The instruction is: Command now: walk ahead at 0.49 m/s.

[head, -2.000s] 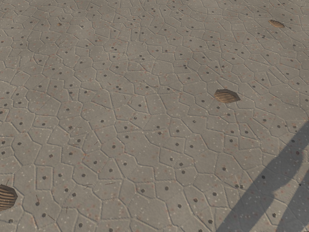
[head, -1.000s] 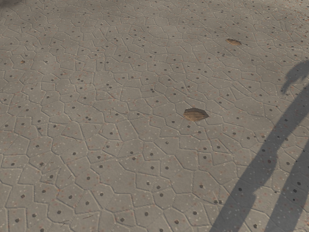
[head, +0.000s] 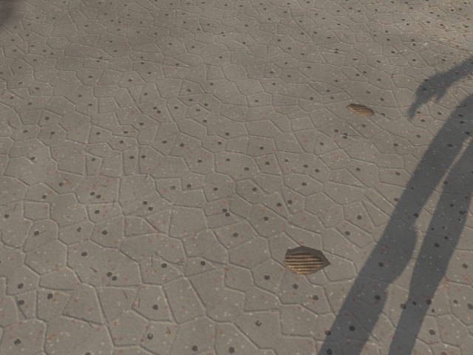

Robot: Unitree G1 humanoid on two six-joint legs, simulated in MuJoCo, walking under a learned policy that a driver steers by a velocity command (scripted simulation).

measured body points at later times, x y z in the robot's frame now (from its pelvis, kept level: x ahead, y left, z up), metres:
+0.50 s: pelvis +0.28 -0.06 +0.00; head +0.31 -0.07 +0.45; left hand +0.33 +0.21 -0.12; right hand +0.41 -0.34 -0.13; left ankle +0.31 +0.11 -0.66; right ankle +0.29 -0.16 -0.75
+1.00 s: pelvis +0.54 +0.05 -0.01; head +0.57 +0.08 +0.44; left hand +0.59 +0.36 -0.11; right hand +0.73 -0.18 -0.11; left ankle +0.54 +0.11 -0.75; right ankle +0.62 -0.12 -0.66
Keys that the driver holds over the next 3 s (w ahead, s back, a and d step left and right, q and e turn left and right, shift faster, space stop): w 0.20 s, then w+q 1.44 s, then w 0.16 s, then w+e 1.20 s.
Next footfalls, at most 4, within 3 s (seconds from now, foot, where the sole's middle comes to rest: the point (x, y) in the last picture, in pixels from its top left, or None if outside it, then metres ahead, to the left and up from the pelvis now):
0.26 right None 0.33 -0.16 -0.78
0.80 left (187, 329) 0.58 0.13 -0.78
1.30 right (206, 229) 0.92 0.07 -0.78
1.80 left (88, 232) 0.93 0.47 -0.78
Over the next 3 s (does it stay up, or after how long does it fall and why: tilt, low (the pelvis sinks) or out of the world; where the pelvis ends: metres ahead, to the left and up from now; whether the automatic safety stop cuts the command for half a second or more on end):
stays up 1.41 0.72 -0.01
